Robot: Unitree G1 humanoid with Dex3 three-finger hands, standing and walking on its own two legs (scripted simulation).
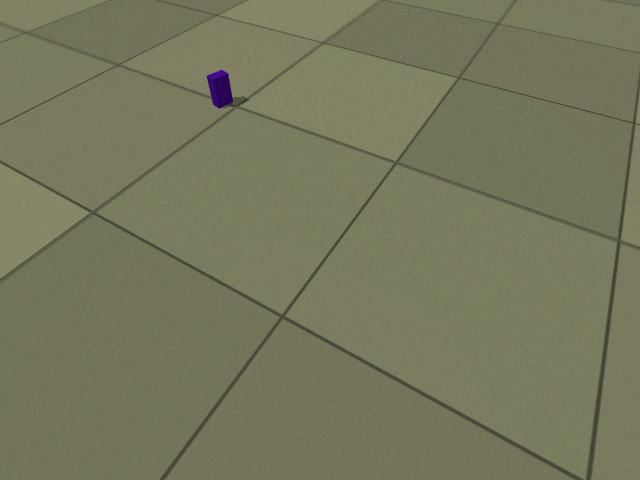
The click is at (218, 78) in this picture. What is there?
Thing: carton on end
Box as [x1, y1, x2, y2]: [207, 70, 232, 107]
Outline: 222,70 207,75 213,104 217,107 221,107 232,101 227,73
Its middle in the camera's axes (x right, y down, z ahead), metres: -0.58 -0.90 +2.28
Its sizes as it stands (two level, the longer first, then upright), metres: 0.103 0.061 0.178
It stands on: the floor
